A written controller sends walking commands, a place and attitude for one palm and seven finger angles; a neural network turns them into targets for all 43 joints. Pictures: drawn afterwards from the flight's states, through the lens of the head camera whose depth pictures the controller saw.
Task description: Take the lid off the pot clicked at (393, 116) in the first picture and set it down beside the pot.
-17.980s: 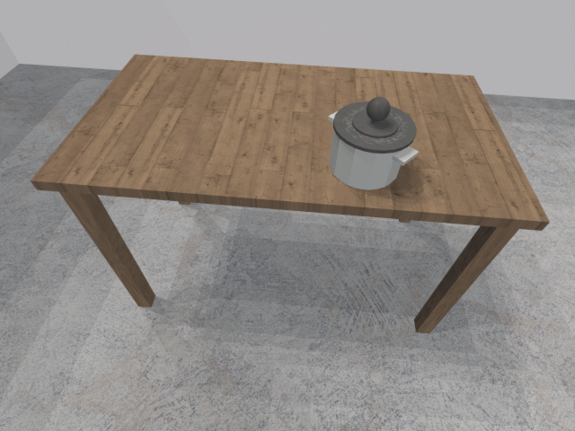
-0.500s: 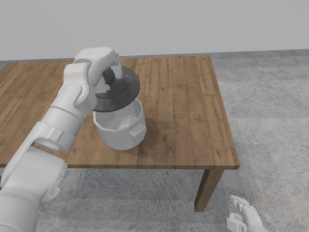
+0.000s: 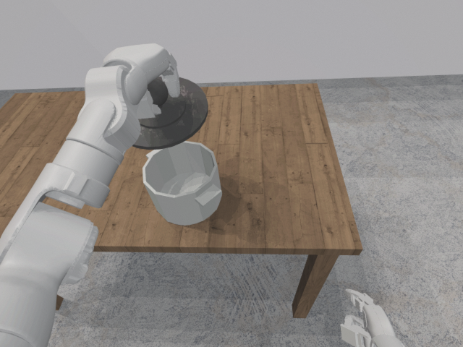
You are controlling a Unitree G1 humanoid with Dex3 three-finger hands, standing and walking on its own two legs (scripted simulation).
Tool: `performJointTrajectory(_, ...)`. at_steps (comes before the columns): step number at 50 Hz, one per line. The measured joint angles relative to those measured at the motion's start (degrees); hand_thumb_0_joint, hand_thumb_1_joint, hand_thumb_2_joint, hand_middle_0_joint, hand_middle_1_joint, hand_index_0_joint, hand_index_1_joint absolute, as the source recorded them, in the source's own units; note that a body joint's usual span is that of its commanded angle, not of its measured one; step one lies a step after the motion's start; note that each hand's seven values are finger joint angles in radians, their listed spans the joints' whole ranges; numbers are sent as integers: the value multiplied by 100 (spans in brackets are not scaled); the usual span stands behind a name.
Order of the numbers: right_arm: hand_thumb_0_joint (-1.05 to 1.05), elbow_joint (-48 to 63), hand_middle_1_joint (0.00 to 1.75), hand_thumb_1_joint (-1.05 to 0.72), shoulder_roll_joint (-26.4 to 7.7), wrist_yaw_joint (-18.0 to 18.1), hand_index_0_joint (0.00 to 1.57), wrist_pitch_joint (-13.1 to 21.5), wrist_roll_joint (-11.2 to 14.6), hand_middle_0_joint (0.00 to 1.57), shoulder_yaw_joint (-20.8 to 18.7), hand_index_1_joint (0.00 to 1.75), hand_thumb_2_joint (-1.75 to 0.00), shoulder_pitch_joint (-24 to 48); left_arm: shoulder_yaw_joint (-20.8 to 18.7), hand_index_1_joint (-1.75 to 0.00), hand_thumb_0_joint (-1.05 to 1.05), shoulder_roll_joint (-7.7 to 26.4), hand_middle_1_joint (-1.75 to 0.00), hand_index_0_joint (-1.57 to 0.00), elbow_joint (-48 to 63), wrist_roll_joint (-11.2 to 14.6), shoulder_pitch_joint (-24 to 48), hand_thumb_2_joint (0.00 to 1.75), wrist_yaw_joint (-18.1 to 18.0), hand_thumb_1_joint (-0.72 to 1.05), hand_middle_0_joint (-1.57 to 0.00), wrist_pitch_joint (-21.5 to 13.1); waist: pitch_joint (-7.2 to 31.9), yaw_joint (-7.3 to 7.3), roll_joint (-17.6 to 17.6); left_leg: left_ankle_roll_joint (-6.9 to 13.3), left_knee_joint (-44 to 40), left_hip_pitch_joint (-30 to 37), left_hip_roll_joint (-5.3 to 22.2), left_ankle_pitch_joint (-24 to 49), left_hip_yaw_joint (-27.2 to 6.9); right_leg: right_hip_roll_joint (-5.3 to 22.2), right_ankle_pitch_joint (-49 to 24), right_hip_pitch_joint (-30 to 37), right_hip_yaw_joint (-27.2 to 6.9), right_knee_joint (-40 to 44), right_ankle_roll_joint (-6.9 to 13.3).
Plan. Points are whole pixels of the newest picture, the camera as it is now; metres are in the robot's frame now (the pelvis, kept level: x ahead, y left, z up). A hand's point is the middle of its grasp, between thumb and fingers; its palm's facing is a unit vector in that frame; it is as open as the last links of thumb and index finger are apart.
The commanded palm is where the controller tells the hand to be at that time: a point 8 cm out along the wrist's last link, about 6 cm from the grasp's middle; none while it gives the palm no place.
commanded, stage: lift the lid straight up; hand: left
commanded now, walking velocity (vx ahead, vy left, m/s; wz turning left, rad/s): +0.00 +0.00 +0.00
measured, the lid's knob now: (153, 92) +0.48 +0.15 +0.21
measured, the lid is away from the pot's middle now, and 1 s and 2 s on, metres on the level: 0.01 0.09 0.21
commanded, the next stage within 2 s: move the lid sideways beside the pot in 0.16 s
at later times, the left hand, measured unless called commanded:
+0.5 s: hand (134, 96) +0.45 +0.18 +0.22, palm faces -0.21 -0.07 -0.98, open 7.2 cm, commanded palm +0.42 +0.19 +0.29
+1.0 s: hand (103, 104) +0.44 +0.23 +0.21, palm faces -0.24 -0.06 -0.97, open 7.2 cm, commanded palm +0.42 +0.24 +0.29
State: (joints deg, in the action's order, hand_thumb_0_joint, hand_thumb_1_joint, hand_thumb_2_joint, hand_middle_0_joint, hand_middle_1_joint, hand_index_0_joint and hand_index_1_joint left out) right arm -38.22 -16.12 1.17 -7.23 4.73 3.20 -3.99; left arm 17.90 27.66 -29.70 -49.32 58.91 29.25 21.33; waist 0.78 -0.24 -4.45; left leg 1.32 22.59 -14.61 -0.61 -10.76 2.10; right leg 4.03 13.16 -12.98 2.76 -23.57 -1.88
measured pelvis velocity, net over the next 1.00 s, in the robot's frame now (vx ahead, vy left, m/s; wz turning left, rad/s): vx -0.01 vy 0.00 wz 0.01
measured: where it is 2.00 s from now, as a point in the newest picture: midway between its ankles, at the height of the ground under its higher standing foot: outside the picture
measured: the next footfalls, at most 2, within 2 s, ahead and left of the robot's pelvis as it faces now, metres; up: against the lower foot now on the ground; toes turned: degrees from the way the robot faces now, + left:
none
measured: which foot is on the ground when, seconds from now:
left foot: down 0.00-1.00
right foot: down 0.00-1.00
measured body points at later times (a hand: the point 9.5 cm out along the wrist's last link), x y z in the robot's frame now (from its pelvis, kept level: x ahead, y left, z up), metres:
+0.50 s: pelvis +0.00 +0.00 +0.00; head +0.02 -0.03 +0.45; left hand +0.46 +0.18 +0.27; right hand +0.17 -0.23 -0.12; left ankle +0.01 +0.11 -0.74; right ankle -0.01 -0.14 -0.74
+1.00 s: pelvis -0.01 +0.00 +0.00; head +0.03 -0.02 +0.45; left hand +0.45 +0.23 +0.27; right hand +0.18 -0.23 -0.11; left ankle +0.01 +0.11 -0.74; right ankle -0.01 -0.14 -0.74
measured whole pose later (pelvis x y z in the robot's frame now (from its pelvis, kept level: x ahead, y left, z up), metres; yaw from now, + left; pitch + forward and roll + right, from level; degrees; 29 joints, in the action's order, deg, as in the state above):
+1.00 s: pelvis -0.01 +0.00 +0.00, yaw +0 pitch +3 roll +0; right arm -37.5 -16.4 1.8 -8.1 5.6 3.5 -4.0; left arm 12.9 35.9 -35.0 -50.2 59.3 32.0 15.8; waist -0.7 0.2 -3.6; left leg 1.6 23.0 -16.2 -0.6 -10.3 1.6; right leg 3.9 12.0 -13.7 3.1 -22.5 -2.1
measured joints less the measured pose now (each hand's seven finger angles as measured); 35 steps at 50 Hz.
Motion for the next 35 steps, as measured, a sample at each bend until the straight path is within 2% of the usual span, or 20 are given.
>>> performJointTrajectory(14, 1, 6, 30, -90, 65, 22, 20, 27, -2, 19, 45, 30, -90, 66, 73, -94, 2, 16, -92, -71, -201, -5, 151, 84, 59, 24, -65, -9, -41, 6, 51, 20, -10, -60, -20, 49, -3, 18, -48, -56, 0, 10, -12)
performJointTrajectory(20, 1, -39, 30, -90, 53, 39, 20, 36, -1, 19, 50, 30, -90, -3, -67, -94, 2, 79, -92, -72, -361, -41, 204, 84, 46, 24, -65, -134, -11, 31, 41, 25, -21, -60, -22, 45, 11, 19, -56, -59, -15, 31, -19)
performJointTrajectory(26, 1, -7, 30, -90, 26, 33, 20, -13, 17, 20, 40, 30, -90, -97, -229, -94, 2, 262, -92, -71, -570, -112, 200, 84, 66, 24, -65, -176, -21, 76, 54, 23, -18, -74, -7, 36, 30, 5, -58, -78, -35, 37, -20)
performJointTrajectory(35, 1, 24, 30, -90, -64, 30, 20, -43, 42, 19, -29, 30, -90, -171, -387, -94, 2, 547, -92, -72, -259, -51, -60, 83, 212, 24, -65, -343, -59, 65, 45, 27, 24, -61, 6, 1, 3, -11, -67, -13, -9, 87, -24)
